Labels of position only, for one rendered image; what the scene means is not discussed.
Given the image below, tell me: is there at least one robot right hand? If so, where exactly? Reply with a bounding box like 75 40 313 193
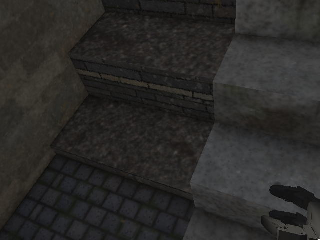
261 185 320 240

